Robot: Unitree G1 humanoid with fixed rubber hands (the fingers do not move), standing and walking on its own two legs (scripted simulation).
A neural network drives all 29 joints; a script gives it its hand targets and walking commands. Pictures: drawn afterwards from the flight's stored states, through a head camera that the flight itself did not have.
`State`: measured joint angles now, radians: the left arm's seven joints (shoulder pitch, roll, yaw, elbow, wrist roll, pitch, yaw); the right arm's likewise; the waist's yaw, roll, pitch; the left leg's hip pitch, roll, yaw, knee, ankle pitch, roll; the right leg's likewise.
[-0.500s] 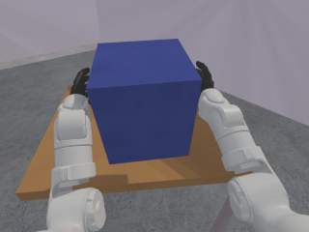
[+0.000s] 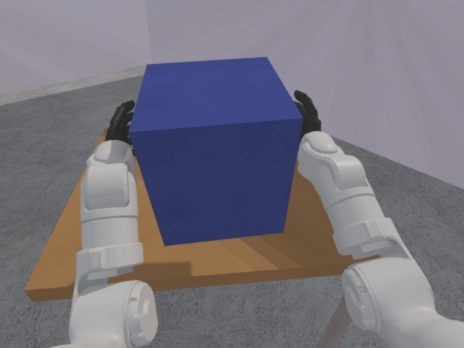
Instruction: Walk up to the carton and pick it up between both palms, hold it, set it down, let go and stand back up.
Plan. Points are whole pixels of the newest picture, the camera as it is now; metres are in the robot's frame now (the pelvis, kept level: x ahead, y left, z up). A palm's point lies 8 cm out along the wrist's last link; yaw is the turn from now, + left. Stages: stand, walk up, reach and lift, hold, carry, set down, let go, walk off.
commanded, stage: hold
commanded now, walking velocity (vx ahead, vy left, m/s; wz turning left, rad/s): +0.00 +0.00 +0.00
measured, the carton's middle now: (216, 149) +0.39 +0.01 +0.21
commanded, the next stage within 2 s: none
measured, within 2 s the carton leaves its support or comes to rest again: neither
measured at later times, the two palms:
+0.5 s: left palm (119, 148) +0.36 +0.16 +0.24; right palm (308, 137) +0.36 -0.14 +0.25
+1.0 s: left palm (120, 148) +0.36 +0.16 +0.23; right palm (308, 137) +0.36 -0.14 +0.25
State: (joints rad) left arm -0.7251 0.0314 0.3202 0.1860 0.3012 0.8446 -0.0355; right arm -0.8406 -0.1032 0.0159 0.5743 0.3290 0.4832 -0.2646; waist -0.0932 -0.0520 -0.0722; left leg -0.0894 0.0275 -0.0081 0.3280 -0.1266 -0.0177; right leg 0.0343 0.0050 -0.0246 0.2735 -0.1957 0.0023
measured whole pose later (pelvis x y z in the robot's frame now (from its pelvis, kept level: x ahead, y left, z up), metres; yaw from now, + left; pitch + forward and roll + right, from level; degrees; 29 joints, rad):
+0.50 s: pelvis +0.00 +0.00 +0.00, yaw +0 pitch -7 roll -1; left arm -0.73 0.03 0.33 0.19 0.30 0.85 -0.04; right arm -0.84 -0.10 0.01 0.57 0.33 0.50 -0.27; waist -0.09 -0.05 -0.08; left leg -0.09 0.03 -0.01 0.33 -0.13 -0.02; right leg 0.03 0.01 -0.02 0.28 -0.20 0.00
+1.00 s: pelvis +0.00 +0.00 +0.00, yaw +0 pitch -6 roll -1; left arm -0.73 0.03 0.32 0.20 0.30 0.85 -0.03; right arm -0.84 -0.11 0.02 0.57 0.34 0.50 -0.27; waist -0.09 -0.05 -0.08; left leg -0.09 0.03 -0.01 0.33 -0.13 -0.02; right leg 0.03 0.01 -0.01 0.28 -0.19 0.00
